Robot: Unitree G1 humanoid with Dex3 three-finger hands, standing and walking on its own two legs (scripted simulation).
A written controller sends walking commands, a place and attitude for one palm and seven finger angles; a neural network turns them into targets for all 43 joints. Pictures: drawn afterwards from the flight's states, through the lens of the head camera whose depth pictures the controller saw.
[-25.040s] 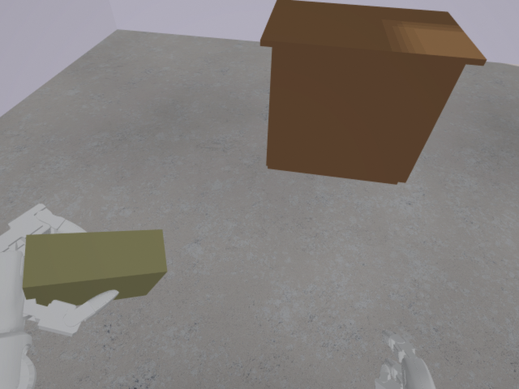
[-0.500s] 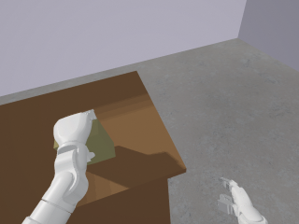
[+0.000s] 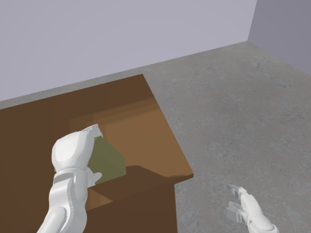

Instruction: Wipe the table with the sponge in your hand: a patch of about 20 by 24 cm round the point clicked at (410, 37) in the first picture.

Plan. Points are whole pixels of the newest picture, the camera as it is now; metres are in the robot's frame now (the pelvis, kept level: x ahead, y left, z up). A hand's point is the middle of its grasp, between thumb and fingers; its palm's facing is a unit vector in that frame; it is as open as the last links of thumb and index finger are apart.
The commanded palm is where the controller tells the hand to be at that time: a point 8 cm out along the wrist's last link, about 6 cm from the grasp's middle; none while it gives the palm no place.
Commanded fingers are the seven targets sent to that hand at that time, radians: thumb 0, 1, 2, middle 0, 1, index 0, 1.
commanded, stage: slide across to the third lane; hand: left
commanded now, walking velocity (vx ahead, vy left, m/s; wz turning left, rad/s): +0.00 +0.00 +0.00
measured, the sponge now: (98, 166) +0.26 +0.20 +0.06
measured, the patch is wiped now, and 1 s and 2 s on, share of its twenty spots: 0.75 0.80 0.95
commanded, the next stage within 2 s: wipe forward along the third lane in 0.66 s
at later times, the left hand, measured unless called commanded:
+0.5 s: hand (113, 154) +0.26 +0.14 +0.12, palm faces +0.13 -0.24 -0.96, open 9.6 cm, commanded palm +0.23 +0.14 +0.17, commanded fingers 0.00 0.10 1.30 -1.20 -1.60 -1.20 -1.60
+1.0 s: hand (128, 146) +0.29 +0.11 +0.11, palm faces +0.12 -0.21 -0.97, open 9.6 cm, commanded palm +0.26 +0.13 +0.15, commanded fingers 0.00 0.10 1.30 -1.20 -1.60 -1.20 -1.60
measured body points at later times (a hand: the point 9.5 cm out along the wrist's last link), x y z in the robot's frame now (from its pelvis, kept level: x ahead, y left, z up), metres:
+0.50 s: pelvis -0.02 -0.01 +0.00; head -0.04 -0.07 +0.45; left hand +0.25 +0.15 +0.17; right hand +0.23 -0.20 -0.08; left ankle -0.03 +0.11 -0.74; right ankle -0.01 -0.11 -0.74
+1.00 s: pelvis -0.03 -0.03 +0.00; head -0.06 -0.09 +0.45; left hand +0.28 +0.12 +0.16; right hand +0.20 -0.23 -0.09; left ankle -0.03 +0.11 -0.74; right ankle -0.01 -0.11 -0.74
